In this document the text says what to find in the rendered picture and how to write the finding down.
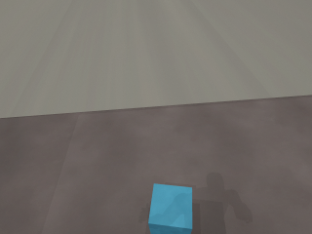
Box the carton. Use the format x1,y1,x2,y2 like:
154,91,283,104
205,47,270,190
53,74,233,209
148,183,193,234

